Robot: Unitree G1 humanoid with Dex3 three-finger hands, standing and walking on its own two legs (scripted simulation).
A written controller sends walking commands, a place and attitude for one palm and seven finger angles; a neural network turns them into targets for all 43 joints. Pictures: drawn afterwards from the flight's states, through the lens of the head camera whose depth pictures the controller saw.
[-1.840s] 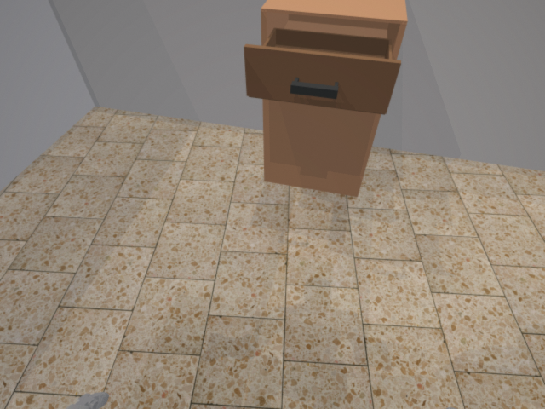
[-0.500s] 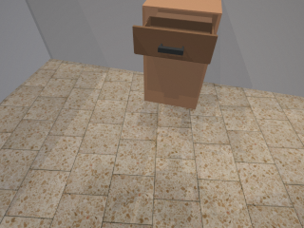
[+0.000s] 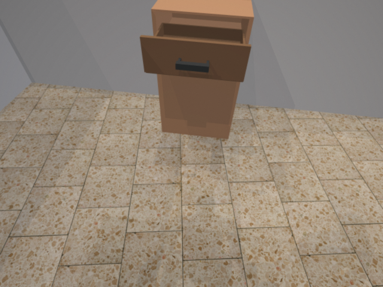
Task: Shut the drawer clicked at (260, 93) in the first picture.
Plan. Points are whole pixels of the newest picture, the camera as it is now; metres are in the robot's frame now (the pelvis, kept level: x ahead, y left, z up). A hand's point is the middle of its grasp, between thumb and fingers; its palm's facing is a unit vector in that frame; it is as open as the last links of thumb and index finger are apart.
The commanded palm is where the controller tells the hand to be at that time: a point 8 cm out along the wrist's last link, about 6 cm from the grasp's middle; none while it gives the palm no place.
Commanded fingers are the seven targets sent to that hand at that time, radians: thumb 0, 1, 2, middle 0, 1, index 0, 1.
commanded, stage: walk to a spot facing it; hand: left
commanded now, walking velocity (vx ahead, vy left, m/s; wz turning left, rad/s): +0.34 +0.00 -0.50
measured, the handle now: (193, 63) +0.95 +0.06 -0.01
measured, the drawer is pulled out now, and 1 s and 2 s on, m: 0.30 0.30 0.30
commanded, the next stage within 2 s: turn to face it in 0.60 s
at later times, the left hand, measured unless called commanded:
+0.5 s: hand (151, 262) +0.22 +0.12 -0.16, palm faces -0.13 -0.98 -0.17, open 7.4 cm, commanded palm none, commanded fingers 0.00 0.90 0.90 -0.20 -0.30 -0.20 -0.30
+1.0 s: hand (162, 183) +0.45 +0.13 -0.16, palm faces -0.19 -0.97 -0.17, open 7.4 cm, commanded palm none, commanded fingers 0.00 0.90 0.90 -0.20 -0.30 -0.20 -0.30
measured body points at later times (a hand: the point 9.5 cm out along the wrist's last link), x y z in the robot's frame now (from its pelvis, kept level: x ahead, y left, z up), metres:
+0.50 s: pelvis +0.17 -0.05 +0.01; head +0.18 -0.05 +0.46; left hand +0.22 +0.17 -0.15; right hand +0.21 -0.30 -0.13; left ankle +0.27 +0.07 -0.68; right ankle +0.13 -0.15 -0.73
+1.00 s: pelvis +0.34 -0.03 +0.01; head +0.36 -0.02 +0.46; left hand +0.46 +0.18 -0.15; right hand +0.24 -0.24 -0.13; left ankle +0.35 +0.05 -0.73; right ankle +0.35 -0.18 -0.70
